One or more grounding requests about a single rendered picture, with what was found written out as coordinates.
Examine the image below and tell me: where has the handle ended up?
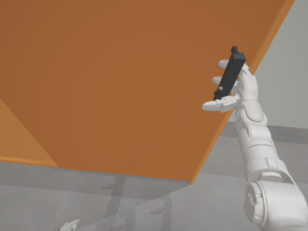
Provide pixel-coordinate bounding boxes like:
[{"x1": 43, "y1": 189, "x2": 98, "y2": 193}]
[{"x1": 213, "y1": 46, "x2": 246, "y2": 101}]

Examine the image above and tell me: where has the right robot hand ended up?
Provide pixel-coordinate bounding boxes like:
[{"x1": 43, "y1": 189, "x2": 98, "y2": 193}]
[{"x1": 202, "y1": 60, "x2": 258, "y2": 113}]

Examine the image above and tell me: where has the robot right forearm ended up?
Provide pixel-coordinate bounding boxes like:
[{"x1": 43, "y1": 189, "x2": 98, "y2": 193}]
[{"x1": 234, "y1": 101, "x2": 308, "y2": 223}]

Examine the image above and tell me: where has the left robot hand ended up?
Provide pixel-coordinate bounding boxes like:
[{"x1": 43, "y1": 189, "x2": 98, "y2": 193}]
[{"x1": 60, "y1": 219, "x2": 80, "y2": 231}]

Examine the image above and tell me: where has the robot right upper arm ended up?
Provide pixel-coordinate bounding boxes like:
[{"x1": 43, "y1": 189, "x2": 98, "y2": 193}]
[{"x1": 244, "y1": 180, "x2": 308, "y2": 231}]

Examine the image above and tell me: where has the wardrobe door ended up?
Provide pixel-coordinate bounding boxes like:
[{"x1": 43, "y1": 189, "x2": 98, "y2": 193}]
[
  {"x1": 0, "y1": 99, "x2": 53, "y2": 161},
  {"x1": 0, "y1": 0, "x2": 284, "y2": 181}
]

